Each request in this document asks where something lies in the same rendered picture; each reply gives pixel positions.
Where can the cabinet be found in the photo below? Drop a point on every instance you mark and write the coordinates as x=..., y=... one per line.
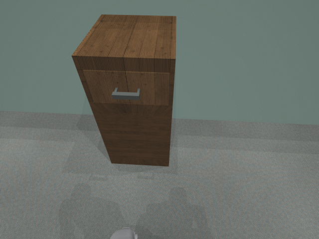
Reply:
x=137, y=134

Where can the drawer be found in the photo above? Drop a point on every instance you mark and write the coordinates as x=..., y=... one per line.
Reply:
x=153, y=86

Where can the left robot thigh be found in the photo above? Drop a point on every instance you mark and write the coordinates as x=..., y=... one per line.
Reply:
x=124, y=234

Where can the handle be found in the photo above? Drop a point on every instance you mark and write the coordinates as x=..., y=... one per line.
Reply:
x=126, y=95

